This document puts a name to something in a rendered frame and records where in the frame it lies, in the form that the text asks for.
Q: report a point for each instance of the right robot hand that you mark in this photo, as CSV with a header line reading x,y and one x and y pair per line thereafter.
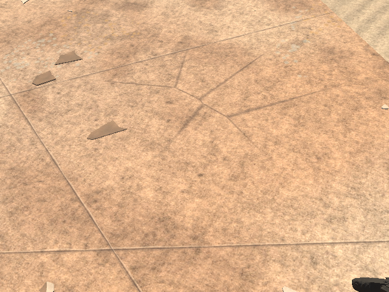
x,y
366,284

